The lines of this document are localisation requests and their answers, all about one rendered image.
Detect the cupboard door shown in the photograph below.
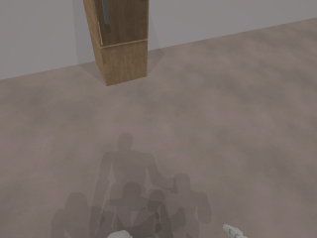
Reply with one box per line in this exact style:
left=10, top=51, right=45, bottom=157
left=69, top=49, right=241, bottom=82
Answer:
left=95, top=0, right=148, bottom=46

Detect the robot right hand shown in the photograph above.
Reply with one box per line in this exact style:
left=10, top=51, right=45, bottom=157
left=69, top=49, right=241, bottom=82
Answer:
left=223, top=224, right=248, bottom=238

